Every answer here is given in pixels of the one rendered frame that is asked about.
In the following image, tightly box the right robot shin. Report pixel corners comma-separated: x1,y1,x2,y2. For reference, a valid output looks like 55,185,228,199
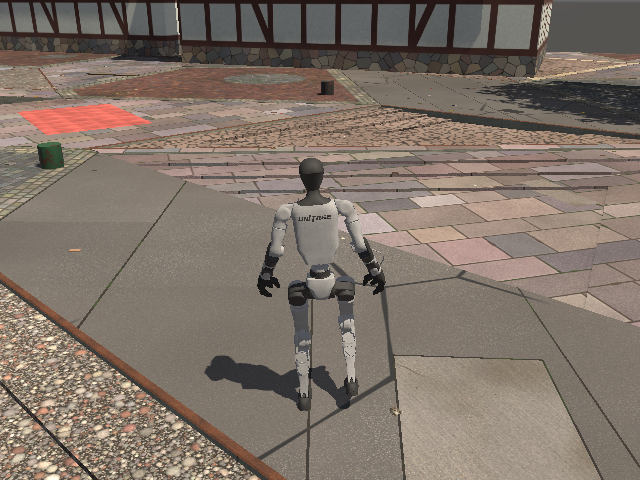
341,314,356,383

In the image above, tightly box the left robot forearm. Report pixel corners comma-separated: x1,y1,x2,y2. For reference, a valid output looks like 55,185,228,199
260,242,279,280

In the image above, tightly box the robot left hand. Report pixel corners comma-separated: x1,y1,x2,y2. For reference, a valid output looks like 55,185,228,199
257,275,280,297

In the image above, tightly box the robot left upper arm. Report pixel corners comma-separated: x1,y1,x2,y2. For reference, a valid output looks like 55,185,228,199
269,203,294,258

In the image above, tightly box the right robot forearm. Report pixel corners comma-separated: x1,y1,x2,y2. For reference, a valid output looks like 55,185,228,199
358,237,381,276

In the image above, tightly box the robot right upper arm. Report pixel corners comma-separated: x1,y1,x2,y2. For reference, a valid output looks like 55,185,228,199
335,199,367,253

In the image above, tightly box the robot right hand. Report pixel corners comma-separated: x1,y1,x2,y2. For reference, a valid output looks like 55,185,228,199
363,269,386,295

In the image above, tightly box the humanoid robot head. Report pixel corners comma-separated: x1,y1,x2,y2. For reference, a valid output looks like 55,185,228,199
297,158,331,206

